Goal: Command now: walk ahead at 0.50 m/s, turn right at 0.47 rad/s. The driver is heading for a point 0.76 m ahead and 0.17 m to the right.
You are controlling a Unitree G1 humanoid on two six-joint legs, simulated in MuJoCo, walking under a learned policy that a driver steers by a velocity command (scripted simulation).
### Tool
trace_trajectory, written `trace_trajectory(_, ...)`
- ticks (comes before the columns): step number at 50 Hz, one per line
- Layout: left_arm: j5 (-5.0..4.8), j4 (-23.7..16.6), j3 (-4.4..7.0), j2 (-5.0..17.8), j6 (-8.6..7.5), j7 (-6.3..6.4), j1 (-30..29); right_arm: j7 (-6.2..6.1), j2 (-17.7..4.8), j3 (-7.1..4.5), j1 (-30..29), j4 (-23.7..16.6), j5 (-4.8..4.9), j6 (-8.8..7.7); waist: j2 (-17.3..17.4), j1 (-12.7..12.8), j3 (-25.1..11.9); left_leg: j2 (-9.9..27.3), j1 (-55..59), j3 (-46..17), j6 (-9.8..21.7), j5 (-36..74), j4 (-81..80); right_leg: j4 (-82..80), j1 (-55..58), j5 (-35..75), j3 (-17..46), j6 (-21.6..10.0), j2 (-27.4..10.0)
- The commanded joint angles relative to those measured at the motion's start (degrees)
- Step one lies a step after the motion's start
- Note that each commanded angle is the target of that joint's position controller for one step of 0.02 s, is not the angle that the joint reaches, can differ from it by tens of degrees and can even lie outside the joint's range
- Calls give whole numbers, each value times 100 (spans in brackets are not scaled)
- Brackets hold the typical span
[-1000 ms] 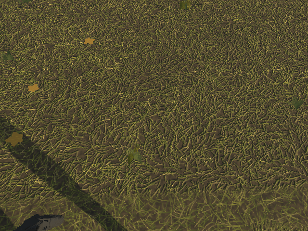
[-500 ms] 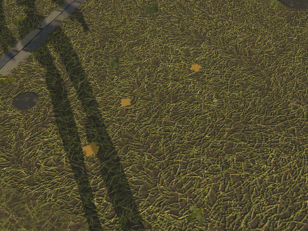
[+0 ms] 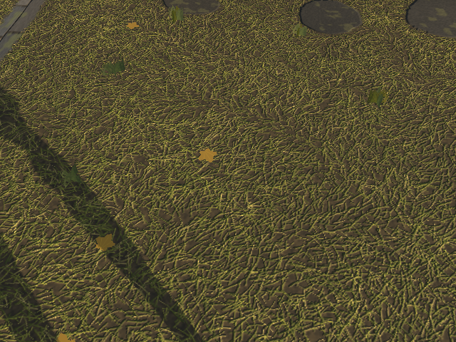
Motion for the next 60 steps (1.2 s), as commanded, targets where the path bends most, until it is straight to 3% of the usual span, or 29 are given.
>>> trace_trajectory(1,23,-489,-43,103,-55,-123,-494,-71,-931,-229,-291,-319,68,-56,437,2,410,1694,-304,-299,801,1601,-701,-696,125,378,-166,-114,-46)
trace_trajectory(4,22,-727,-30,195,-42,-214,-813,-80,-1048,-288,-134,-172,177,69,456,-57,491,1866,354,-144,694,1996,-377,-1072,-42,-130,-361,-333,30)
trace_trajectory(6,25,-824,34,319,-22,-252,-720,-100,-1198,-331,-196,-153,223,158,588,101,292,1883,605,12,571,3516,208,-1161,368,-690,-670,-540,305)
trace_trajectory(8,-10,-673,233,642,13,-229,221,-124,-1316,-350,-346,-187,274,263,679,689,-338,1703,503,217,368,5163,1731,-1285,1728,-1046,-1030,-834,827)
trace_trajectory(9,-25,-423,443,1014,38,-147,1172,-138,-1208,-291,-331,-215,269,268,496,1153,-851,1435,-213,324,133,4687,3108,-1599,3245,-758,-894,-1060,1044)
trace_trajectory(10,-57,-322,615,1652,93,-13,1641,-140,-655,-120,-94,-402,49,207,-719,1026,-1230,878,-2161,324,-232,1262,5145,-1846,4899,-802,1226,-1624,-155)
trace_trajectory(11,-18,-581,577,1863,-22,-65,1368,-86,-292,53,99,-637,50,-4,-1264,619,-2117,-247,-3852,-1024,-425,-2194,6625,-2929,6076,-1948,4521,-2694,-1239)
trace_trajectory(12,1,-619,424,1306,-111,-114,1351,-5,-850,-63,-597,-721,273,-178,-416,998,-1891,103,-4493,-1749,-279,-1869,6778,-3330,6018,-2104,4226,-2361,-1201)
trace_trajectory(13,5,-590,360,1067,-179,-108,1184,24,-873,-55,-883,-823,366,-276,-285,907,-1178,344,-4673,-1663,-125,-1371,6442,-3298,5359,-1817,3371,-2128,-1004)
trace_trajectory(14,-7,-635,308,900,-203,-95,801,-26,-812,-50,-898,-752,240,-317,193,624,-747,611,-4387,-1652,-93,-944,5900,-3256,4518,-1242,2709,-1897,-732)
trace_trajectory(16,89,-817,203,611,-208,-34,350,-46,-900,-128,-773,-674,69,-219,24,280,-482,822,-3639,-1678,-166,-488,5259,-3424,3477,-225,2016,-1768,-408)
trace_trajectory(19,65,-832,247,767,-236,65,432,-42,-681,-84,-805,-715,7,-58,75,203,-379,742,-3427,-1502,-424,-116,4524,-3580,2907,615,1524,-1814,-225)
trace_trajectory(24,7,-732,289,898,-160,202,786,19,-411,54,-1853,-982,53,-64,-185,588,-118,343,-3055,-1403,-612,1599,2347,-3522,2499,-82,1098,-1412,200)
trace_trajectory(29,-32,-606,299,861,-78,237,1124,149,-685,-16,-2194,-1113,152,-183,-304,676,-95,173,-2727,-1629,-451,1565,1502,-2975,3017,-638,1810,-1264,-87)
trace_trajectory(32,0,-669,290,774,-32,245,945,139,-886,-137,-1458,-929,149,-267,-498,233,-280,134,-1801,-1507,-137,1049,1190,-2272,3129,-269,2065,-1052,-27)
trace_trajectory(33,46,-704,189,505,-46,222,943,110,-1066,-215,-814,-801,65,-300,-340,-67,-796,456,-757,-1684,107,1009,1211,-1371,2931,-103,1751,-868,267)
trace_trajectory(34,171,-773,51,143,-56,221,1184,76,-1356,-264,19,-710,1,-288,497,-258,-1650,1451,704,-2819,435,628,1257,284,2199,-1404,1164,-636,721)
trace_trajectory(35,-84,-874,0,-5,-121,214,2045,157,-1738,-367,363,-414,-24,-218,2604,195,-1924,2454,1921,-5730,1375,-993,443,1926,177,-3414,695,-321,1304)
trace_trajectory(36,-133,-652,95,615,-128,233,1878,190,-1095,-229,141,-532,127,-215,1609,9,-1349,2342,1575,-5802,1253,-2162,181,2516,-384,-3090,946,-256,896)
trace_trajectory(37,-79,-737,158,843,-120,220,1187,169,-779,-139,-119,-560,143,-180,1031,-130,-690,2086,925,-4780,1026,-1817,187,2568,-481,-2553,799,-249,728)
trace_trajectory(38,-4,-816,145,765,-122,229,814,167,-724,-92,-359,-588,75,-146,605,-53,-404,1838,316,-4103,936,-1044,142,2429,-298,-2205,625,-240,559)
trace_trajectory(42,37,-919,92,381,-162,131,639,129,-544,-5,-435,-395,68,-167,857,215,-206,1386,-486,-2889,1028,648,-207,1401,186,-1761,356,-210,198)
trace_trajectory(49,105,-1205,-93,66,-258,29,-461,52,-989,-69,-175,-93,166,-37,676,-45,38,1159,-714,-1701,953,2386,-375,-1020,620,-141,-186,-24,258)
trace_trajectory(53,96,-1299,-40,188,-301,-58,-755,29,-1044,-48,153,146,206,99,827,-76,-169,1229,-358,-1552,700,3179,197,-1726,1233,284,-221,-171,550)
trace_trajectory(56,210,-996,125,523,-299,-30,122,-15,-1045,-33,-70,151,225,143,721,497,-634,988,-450,-1438,355,3634,1332,-2379,2709,783,-308,-511,736)
trace_trajectory(57,274,-909,216,888,-293,35,621,-22,-844,48,8,80,112,107,307,661,-1110,655,-992,-1209,80,2679,2305,-2193,3804,2730,167,-757,125)
trace_trajectory(58,427,-937,190,1088,-213,98,893,15,-334,244,760,91,-18,63,-907,471,-1971,92,-2601,-1069,-337,-642,4248,-1794,5659,4688,1845,-1759,-1437)
trace_trajectory(59,294,-855,77,668,-135,63,1001,54,-475,244,1065,286,59,97,-1108,494,-2661,88,-2742,-1639,-451,-2674,5057,-1959,5660,4582,2476,-2162,-1761)
trace_trajectory(60,188,-841,36,544,-81,12,711,64,-892,125,772,260,184,170,-682,503,-2137,301,-2980,-1735,-491,-2603,5367,-2199,5043,3502,2114,-1982,-1430)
